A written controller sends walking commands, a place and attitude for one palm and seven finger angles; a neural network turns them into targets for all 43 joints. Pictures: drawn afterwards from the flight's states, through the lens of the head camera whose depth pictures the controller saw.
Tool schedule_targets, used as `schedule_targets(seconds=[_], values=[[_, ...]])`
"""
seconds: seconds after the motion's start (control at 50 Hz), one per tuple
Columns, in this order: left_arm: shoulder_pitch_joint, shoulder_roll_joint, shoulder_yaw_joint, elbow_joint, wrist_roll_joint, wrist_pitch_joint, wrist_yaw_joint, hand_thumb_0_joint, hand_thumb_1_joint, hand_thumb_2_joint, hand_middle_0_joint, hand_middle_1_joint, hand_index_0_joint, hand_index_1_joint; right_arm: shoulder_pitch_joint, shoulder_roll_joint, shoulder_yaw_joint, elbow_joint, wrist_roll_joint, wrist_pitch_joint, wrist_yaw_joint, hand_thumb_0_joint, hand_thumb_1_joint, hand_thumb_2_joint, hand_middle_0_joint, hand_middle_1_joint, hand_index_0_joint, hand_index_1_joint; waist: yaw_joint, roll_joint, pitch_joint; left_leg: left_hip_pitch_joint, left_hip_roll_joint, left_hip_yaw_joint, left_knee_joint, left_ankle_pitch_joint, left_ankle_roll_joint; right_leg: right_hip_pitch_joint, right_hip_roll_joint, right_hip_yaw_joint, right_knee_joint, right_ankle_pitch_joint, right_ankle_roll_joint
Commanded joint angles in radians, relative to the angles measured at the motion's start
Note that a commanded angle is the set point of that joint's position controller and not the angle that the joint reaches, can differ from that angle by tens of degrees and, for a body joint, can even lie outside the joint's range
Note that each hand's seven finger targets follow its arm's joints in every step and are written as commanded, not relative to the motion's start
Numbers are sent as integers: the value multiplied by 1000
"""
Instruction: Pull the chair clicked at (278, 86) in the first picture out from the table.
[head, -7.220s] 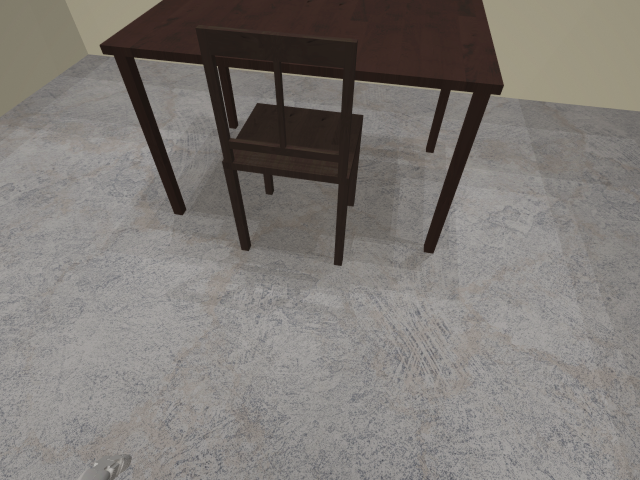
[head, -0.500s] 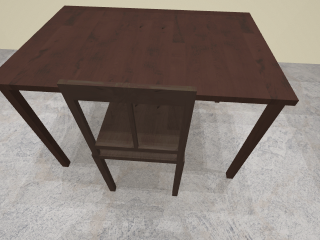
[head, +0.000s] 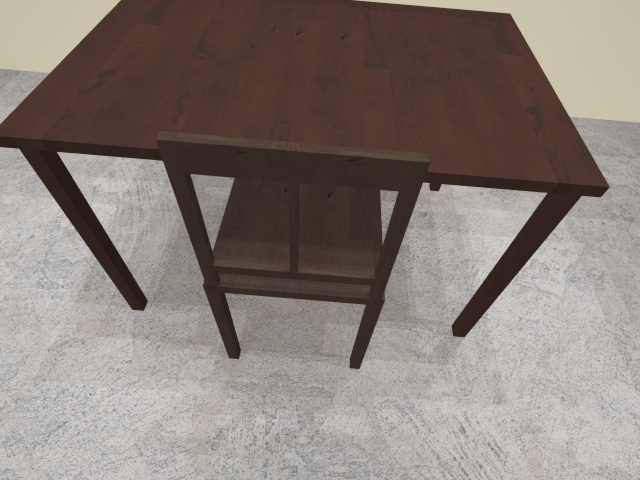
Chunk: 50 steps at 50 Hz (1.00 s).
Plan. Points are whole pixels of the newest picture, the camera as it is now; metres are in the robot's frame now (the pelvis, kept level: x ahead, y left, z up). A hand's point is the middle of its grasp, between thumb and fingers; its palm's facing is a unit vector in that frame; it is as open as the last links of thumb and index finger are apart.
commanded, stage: look again from close up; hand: left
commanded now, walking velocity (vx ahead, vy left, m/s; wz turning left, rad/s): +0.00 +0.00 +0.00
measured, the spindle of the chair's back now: (294, 230) +0.54 +0.09 -0.10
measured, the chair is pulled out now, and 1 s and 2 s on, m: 0.00 0.00 0.00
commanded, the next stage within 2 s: shuffle to correct the standing spot in 1.44 s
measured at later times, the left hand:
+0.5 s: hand out of the picture -0.11 +0.15 -0.17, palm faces +0.07 -0.99 -0.15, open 7.4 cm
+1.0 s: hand out of the picture -0.07 +0.15 -0.19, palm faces +0.04 -0.99 -0.12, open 7.4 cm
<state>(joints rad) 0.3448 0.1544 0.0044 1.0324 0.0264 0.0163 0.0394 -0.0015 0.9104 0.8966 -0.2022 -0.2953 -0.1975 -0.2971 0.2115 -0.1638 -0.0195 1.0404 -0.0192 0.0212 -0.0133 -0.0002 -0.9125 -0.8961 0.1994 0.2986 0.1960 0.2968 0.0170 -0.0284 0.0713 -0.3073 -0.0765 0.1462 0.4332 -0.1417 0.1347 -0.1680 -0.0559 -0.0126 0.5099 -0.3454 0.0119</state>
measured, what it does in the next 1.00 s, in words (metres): stands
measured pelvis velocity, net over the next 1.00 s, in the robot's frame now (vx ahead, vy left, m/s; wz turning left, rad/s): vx -0.04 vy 0.01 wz -0.02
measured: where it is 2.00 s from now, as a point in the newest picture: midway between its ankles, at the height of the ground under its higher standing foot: outside the picture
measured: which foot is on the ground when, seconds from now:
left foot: down 0.00-1.00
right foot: down 0.00-0.92, up 0.94-1.00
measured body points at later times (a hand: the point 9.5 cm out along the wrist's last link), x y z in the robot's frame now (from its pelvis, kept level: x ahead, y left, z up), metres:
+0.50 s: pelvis -0.03 +0.01 +0.00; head +0.00 +0.01 +0.45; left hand -0.11 +0.20 -0.15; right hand -0.01 -0.23 -0.16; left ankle +0.07 +0.03 -0.73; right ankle -0.04 -0.15 -0.73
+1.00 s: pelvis -0.04 +0.01 +0.00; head -0.02 +0.03 +0.45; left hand -0.07 +0.21 -0.17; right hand -0.06 -0.20 -0.16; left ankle +0.05 +0.04 -0.73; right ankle -0.07 -0.14 -0.71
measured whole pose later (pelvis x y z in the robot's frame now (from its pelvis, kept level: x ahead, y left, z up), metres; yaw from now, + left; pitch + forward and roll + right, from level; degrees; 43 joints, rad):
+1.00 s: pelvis -0.04 +0.01 +0.00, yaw -1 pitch -1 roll -2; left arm 0.34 0.09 0.03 1.12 0.03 0.02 0.04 0.00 0.91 0.90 -0.20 -0.30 -0.20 -0.30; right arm 0.29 -0.11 -0.03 1.12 -0.02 0.02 -0.03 0.00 -0.91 -0.90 0.20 0.30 0.19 0.30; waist 0.01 -0.01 0.05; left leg -0.34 -0.06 0.13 0.46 -0.12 0.13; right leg -0.28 -0.02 0.01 0.73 -0.41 -0.01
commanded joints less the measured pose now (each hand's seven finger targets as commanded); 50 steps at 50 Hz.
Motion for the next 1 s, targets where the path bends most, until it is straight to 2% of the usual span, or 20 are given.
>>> schedule_targets(seconds=[0.0,0.06,0.12,0.2,0.3,0.38,0.44,0.52,0.6,0.66,0.7,0.76,0.78,0.8,0.82,0.86,0.9,0.92,0.94,0.98], values=[[163,66,15,13,3,-2,8,0,900,900,-200,-300,-200,-300,22,-128,-29,-41,4,-13,-9,0,-900,-900,200,300,200,300,7,48,-12,57,235,-296,-267,-349,-69,-76,-3,-13,-32,-31,-34],[186,64,14,30,3,-5,9,0,900,900,-200,-300,-200,-300,29,-124,-29,-23,6,-11,-8,0,-900,-900,200,300,200,300,8,20,-22,73,225,-279,-260,-329,-76,-72,-6,-5,-64,-22,-37],[186,53,14,45,0,-12,11,0,900,900,-200,-300,-200,-300,46,-114,-29,-6,6,-11,-9,0,-900,-900,200,300,200,300,-6,11,-35,135,207,-260,-233,-261,-94,-109,-14,23,-93,-8,-46],[199,46,14,66,1,-11,12,0,900,900,-200,-300,-200,-300,53,-110,-30,14,7,-10,-9,0,-900,-900,200,300,200,300,-9,55,-14,127,219,-275,-270,-313,-99,-125,-6,10,-74,-29,-39],[253,34,18,100,5,-5,12,0,900,900,-200,-300,-200,-300,37,-109,-33,26,6,-3,-9,0,-900,-900,200,300,200,300,9,41,8,66,210,-262,-297,-363,-111,-100,6,2,-79,-45,-43],[236,33,16,103,3,-13,12,0,900,900,-200,-300,-200,-300,50,-88,-31,38,7,1,-7,0,-900,-900,200,300,200,300,-4,-22,30,90,176,-238,-232,-312,-116,-162,-16,65,-156,-81,-56],[207,29,17,101,1,-17,13,0,900,900,-200,-300,-200,-300,78,-74,-31,51,6,0,-8,0,-900,-900,200,300,200,300,-25,-5,20,144,172,-235,-202,-285,-120,-230,-23,86,-163,-113,-57],[226,20,18,110,4,-14,12,0,900,900,-200,-300,-200,-300,77,-82,-33,50,5,-1,-9,0,-900,-900,200,300,200,300,-14,43,26,90,190,-255,-248,-364,-118,-197,10,52,-112,-99,-48],[297,7,26,132,9,1,12,0,900,900,-200,-300,-200,-300,48,-98,-40,42,4,4,-12,0,-900,-900,200,300,200,300,19,87,34,-22,208,-265,-323,-462,-126,-104,43,-6,-35,-79,-45],[324,3,29,138,8,3,9,0,900,900,-200,-300,-200,-300,35,-92,-41,39,6,9,-13,0,-900,-900,200,300,200,300,31,28,31,-28,178,-226,-291,-423,-143,-92,41,14,-75,-73,-54],[285,6,30,126,6,-4,8,0,900,900,-200,-300,-200,-300,58,-67,-40,44,5,10,-13,0,-900,-900,200,300,200,300,8,-33,19,57,136,-189,-190,-331,-151,-180,-2,89,-165,-123,-72],[97,43,36,72,-2,-16,10,0,900,900,-200,-300,-200,-300,144,-11,-42,64,9,22,-10,0,-900,-900,200,300,200,300,-75,-192,16,290,78,-138,207,-135,-139,-498,-141,245,-364,-316,-131],[1,49,36,40,-3,-20,12,0,900,900,-200,-300,-200,-300,181,-5,-44,70,7,19,-9,0,-900,-900,200,300,200,300,-108,-166,22,288,85,-148,272,-124,-134,-529,-162,251,-363,-295,-145],[-48,52,35,23,-4,-25,13,0,900,900,-200,-300,-200,-300,204,1,-41,74,8,11,-8,0,-900,-900,200,300,200,300,-122,-141,22,277,97,-161,257,-118,-129,-515,-153,220,-321,-240,-139],[-48,44,31,22,-6,-29,10,0,900,900,-200,-300,-200,-300,213,5,-34,74,9,1,-9,0,-900,-900,200,300,200,300,-116,-90,27,254,109,-174,171,-117,-124,-476,-121,185,-250,-183,-121],[50,18,27,45,-8,-25,5,0,900,900,-200,-300,-200,-300,167,-26,-25,52,3,-16,-17,0,-900,-900,200,300,200,300,-51,104,71,103,183,-286,-98,-223,-98,-331,5,100,-75,-108,-58],[169,2,33,92,-2,-1,5,0,900,900,-200,-300,-200,-300,104,-84,-33,33,-1,-18,-23,0,-900,-900,200,300,200,300,3,230,61,-91,289,-424,-334,-556,-68,-131,58,-8,129,-83,-28],[208,3,37,108,6,12,5,0,900,900,-200,-300,-200,-300,80,-100,-38,21,-2,-17,-23,0,-900,-900,200,300,200,300,20,232,45,-147,313,-453,-400,-611,-69,-88,68,-25,264,-105,-31],[228,9,41,116,9,22,6,0,900,900,-200,-300,-200,-300,70,-101,-36,17,-1,-20,-24,0,-900,-900,200,300,200,300,30,196,25,-160,315,-454,-433,-581,-95,-71,63,-18,366,-112,-31],[248,9,47,115,7,21,7,0,900,900,-200,-300,-200,-300,51,-98,-33,12,3,-24,-26,0,-900,-900,200,300,200,300,45,115,-19,-111,301,-382,-419,-437,-122,-68,50,-9,408,-101,-29]])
